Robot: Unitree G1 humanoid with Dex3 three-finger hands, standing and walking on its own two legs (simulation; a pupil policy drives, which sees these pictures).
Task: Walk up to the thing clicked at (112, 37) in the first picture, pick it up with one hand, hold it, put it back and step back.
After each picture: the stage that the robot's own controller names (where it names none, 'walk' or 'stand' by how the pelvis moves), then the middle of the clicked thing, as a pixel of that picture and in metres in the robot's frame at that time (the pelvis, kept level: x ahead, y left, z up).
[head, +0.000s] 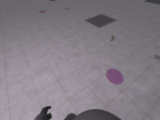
stand; (112, 38) +1.98 -0.50 -0.72
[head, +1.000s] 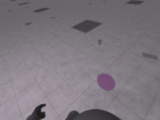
walk; (99, 42) +1.88 -0.06 -0.69
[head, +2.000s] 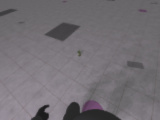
walk; (79, 53) +1.28 +0.32 -0.72
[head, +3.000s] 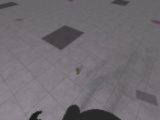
walk; (77, 71) +0.81 +0.24 -0.71
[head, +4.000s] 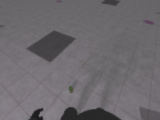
walk; (70, 89) +0.47 +0.23 -0.70
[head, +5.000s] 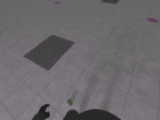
stand; (70, 102) +0.29 +0.24 -0.71
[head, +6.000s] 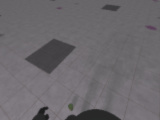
stand; (70, 107) +0.28 +0.21 -0.72
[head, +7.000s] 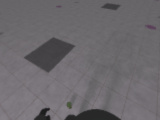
stand; (69, 105) +0.29 +0.23 -0.73
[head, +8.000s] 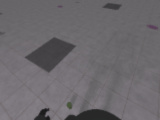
stand; (69, 105) +0.28 +0.23 -0.73
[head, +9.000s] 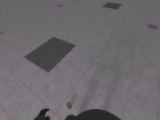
stand; (69, 105) +0.27 +0.23 -0.73
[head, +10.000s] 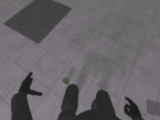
go down; (66, 81) +0.32 +0.24 -0.52
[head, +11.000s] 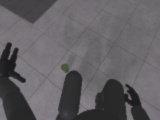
go down; (65, 68) +0.36 +0.26 -0.33
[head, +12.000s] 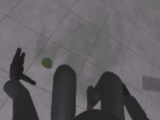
close in; (47, 63) +0.33 +0.29 -0.24
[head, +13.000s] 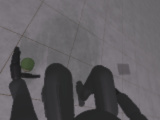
close; (27, 65) +0.33 +0.30 -0.21
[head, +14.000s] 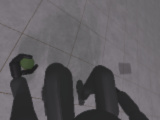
lift; (27, 64) +0.32 +0.30 -0.21
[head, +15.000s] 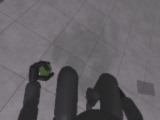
lift; (45, 70) +0.27 +0.29 -0.12
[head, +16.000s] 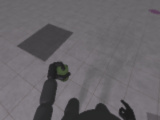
lift; (63, 73) +0.32 +0.19 +0.03
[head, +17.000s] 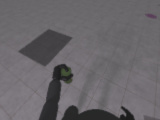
hold; (67, 75) +0.32 +0.17 -0.01
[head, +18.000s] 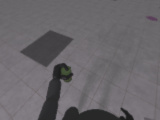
hold; (66, 74) +0.33 +0.17 +0.00
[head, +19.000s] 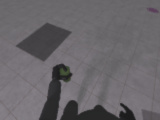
crouch; (65, 74) +0.33 +0.18 -0.03
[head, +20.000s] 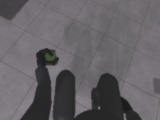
lower; (52, 58) +0.40 +0.26 -0.11
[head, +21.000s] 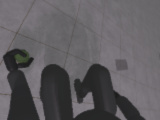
lower; (23, 59) +0.37 +0.31 -0.22
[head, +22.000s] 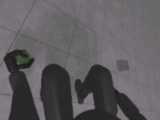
lower; (24, 60) +0.36 +0.31 -0.21
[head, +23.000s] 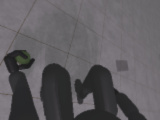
lower; (24, 60) +0.35 +0.31 -0.21
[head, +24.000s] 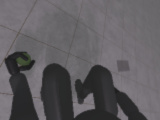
lower; (25, 61) +0.34 +0.31 -0.22
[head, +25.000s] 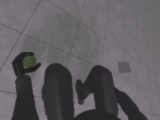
open; (29, 63) +0.33 +0.29 -0.22
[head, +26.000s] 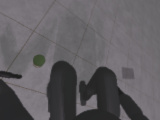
stand; (38, 61) +0.33 +0.28 -0.22
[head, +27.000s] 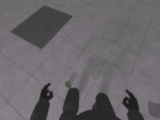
walk; (68, 84) +0.33 +0.23 -0.54
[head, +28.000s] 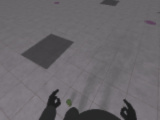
stand; (69, 103) +0.30 +0.22 -0.66
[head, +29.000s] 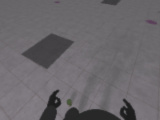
stand; (69, 102) +0.30 +0.22 -0.67
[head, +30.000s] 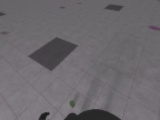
stand; (72, 104) +0.31 +0.20 -0.72
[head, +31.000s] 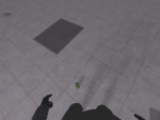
walk; (77, 85) +0.41 +0.18 -0.70
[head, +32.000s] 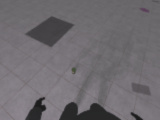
walk; (73, 70) +0.68 +0.20 -0.71
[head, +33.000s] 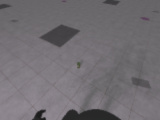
stand; (78, 65) +0.96 +0.23 -0.70
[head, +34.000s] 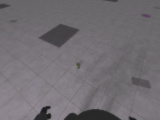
stand; (78, 65) +0.93 +0.24 -0.72
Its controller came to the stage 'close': yes
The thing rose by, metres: 0.71
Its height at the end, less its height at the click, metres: +0.00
